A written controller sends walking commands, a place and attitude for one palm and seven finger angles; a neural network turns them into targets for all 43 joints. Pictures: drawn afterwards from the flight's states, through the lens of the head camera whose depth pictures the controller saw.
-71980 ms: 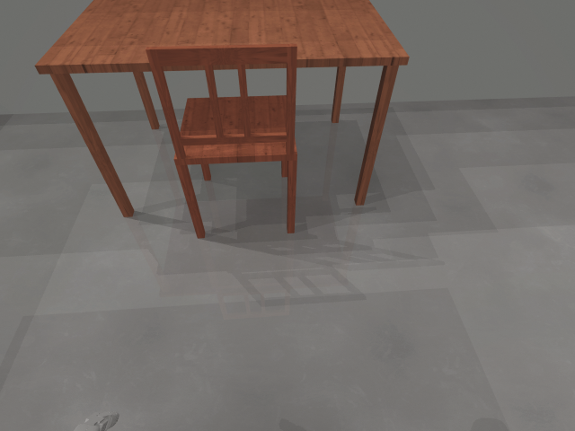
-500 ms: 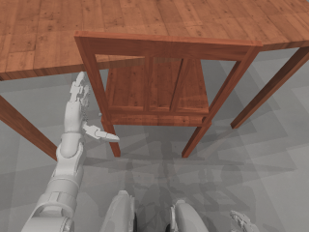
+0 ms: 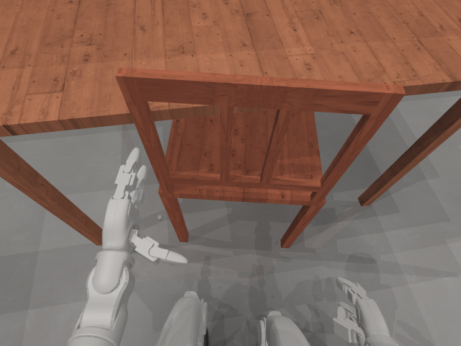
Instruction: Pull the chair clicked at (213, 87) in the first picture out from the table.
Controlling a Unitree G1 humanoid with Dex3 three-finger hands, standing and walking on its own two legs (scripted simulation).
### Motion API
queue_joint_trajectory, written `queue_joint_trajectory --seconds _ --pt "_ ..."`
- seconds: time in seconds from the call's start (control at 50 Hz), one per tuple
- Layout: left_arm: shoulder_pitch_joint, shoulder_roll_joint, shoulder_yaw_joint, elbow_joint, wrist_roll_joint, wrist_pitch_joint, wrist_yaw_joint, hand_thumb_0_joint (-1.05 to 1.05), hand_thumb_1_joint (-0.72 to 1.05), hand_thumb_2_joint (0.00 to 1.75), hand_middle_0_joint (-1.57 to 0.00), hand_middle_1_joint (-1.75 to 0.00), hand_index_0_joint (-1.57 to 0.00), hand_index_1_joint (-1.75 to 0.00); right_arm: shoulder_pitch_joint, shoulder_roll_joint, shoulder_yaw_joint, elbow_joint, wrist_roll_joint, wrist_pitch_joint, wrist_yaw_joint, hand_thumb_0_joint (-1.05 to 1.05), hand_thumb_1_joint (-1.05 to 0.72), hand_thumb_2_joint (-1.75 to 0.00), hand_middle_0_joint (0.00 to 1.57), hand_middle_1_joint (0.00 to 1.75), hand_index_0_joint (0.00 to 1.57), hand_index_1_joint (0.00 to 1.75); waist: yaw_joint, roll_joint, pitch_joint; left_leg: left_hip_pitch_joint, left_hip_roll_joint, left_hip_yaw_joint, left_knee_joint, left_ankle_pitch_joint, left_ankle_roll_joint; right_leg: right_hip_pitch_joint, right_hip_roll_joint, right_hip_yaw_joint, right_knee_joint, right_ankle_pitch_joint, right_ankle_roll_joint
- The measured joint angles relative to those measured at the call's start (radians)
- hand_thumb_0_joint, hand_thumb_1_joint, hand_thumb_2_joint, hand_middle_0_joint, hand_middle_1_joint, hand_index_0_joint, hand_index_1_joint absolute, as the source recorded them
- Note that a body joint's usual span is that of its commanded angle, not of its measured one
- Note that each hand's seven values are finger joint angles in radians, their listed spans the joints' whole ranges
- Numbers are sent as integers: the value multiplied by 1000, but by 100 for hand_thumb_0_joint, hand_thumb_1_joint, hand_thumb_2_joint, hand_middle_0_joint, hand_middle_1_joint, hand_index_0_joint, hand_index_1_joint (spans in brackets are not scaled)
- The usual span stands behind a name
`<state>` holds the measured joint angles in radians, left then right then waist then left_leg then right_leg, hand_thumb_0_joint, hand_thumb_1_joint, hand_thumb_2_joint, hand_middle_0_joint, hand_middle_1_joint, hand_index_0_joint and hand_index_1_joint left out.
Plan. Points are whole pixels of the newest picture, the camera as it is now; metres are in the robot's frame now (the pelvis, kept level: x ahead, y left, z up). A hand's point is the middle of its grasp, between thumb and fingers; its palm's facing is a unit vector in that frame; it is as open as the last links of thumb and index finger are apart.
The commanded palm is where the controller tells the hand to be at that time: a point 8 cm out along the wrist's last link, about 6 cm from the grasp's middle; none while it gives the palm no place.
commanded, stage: aim the fingers beside a spindle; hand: left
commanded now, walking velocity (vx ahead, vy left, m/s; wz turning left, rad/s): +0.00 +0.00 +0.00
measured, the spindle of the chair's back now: (226, 147) +0.48 +0.03 +0.00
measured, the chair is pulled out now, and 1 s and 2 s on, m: -0.07 -0.07 -0.07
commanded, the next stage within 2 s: none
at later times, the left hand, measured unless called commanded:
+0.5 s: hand (154, 232) +0.29 +0.14 +0.02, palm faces +0.03 -1.00 -0.05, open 16.9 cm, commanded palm +0.28 +0.19 +0.02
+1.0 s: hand (151, 230) +0.29 +0.14 +0.02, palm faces +0.00 -1.00 -0.01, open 16.9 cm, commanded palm +0.28 +0.19 +0.02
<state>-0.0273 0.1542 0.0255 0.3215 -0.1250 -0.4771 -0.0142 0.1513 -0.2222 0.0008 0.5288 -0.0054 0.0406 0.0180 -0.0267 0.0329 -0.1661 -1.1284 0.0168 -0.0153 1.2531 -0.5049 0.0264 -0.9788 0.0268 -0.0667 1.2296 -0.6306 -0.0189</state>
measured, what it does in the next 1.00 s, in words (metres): stands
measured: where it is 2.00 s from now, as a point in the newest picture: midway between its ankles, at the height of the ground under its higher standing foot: outside the picture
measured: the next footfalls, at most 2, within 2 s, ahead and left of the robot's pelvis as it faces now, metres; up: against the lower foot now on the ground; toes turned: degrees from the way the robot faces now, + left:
none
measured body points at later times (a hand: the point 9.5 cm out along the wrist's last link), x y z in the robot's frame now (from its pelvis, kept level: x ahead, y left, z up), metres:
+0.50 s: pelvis -0.01 -0.02 -0.01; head +0.08 -0.01 +0.43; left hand +0.29 +0.19 +0.02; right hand +0.15 -0.26 -0.11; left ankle +0.04 +0.10 -0.63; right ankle -0.02 -0.11 -0.63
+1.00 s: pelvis -0.01 +0.00 +0.00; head +0.09 +0.01 +0.44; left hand +0.29 +0.20 +0.03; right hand +0.16 -0.24 -0.11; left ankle +0.04 +0.10 -0.63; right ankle -0.02 -0.11 -0.63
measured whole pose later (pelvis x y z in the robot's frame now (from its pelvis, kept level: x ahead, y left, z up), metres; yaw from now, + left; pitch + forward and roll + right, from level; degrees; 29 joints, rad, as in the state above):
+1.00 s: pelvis -0.01 +0.00 +0.00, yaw +0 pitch +21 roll -3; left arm 0.07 0.18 0.04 0.23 -0.17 -0.46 -0.05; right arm 0.19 -0.23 0.00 0.54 0.00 0.00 0.00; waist -0.04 0.05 -0.18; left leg -1.14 0.02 -0.02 1.27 -0.50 0.03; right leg -0.99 0.03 -0.07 1.24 -0.63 -0.02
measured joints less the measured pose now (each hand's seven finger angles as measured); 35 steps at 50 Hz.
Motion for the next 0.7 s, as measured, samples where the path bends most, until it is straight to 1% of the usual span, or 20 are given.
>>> queue_joint_trajectory --seconds 0.1,0.28,0.4,0.48,0.58,0.62,0.7 --pt "13 9 10 -24 -1 -2 -6 -1 -50 30 -7 -8 -6 -8 -9 1 2 0 -1 -4 -3 1 -91 -90 20 30 20 30 2 1 0 -6 2 -7 10 -2 -8 -6 3 -7 13 -5 -8" --pt "62 13 14 -47 -26 27 -38 -1 -50 30 -6 -8 -6 -8 15 -4 4 1 7 -7 -10 1 -91 -90 20 30 20 30 -3 8 -7 0 6 -12 10 3 -17 -3 7 -11 19 -4 -18" --pt "111 17 18 -86 -29 7 -33 -1 -50 30 -7 -8 -6 -8 32 -7 1 6 7 -17 -16 1 -91 -90 20 30 20 30 -6 7 -12 8 9 -12 6 7 -21 1 10 -10 20 -1 -21" --pt "77 32 38 -41 -28 -7 -38 -1 -50 30 -7 -8 -6 -8 31 -15 5 14 8 -26 -21 1 -91 -90 20 30 20 30 -9 9 -13 -8 10 -19 20 9 -23 -12 12 -18 33 -2 -24" --pt "19 44 51 -2 -45 10 -57 -1 -50 30 -6 -8 -6 -8 23 -21 2 22 10 -38 -27 1 -91 -90 20 30 20 30 -16 13 -6 -39 11 -26 44 8 -23 -38 14 -24 53 -3 -25" --pt "17 41 48 -16 -51 19 -61 -1 -50 30 -6 -8 -6 -8 24 -20 1 23 11 -41 -28 1 -91 -90 20 30 20 30 -18 14 -4 -40 12 -24 44 8 -21 -40 14 -22 53 -2 -23" --pt "31 34 42 -37 -47 26 -58 -1 -50 30 -7 -8 -6 -8 33 -17 3 19 11 -40 -26 1 -91 -90 20 30 20 30 -19 13 -9 -28 12 -14 30 10 -16 -32 13 -12 39 4 -17"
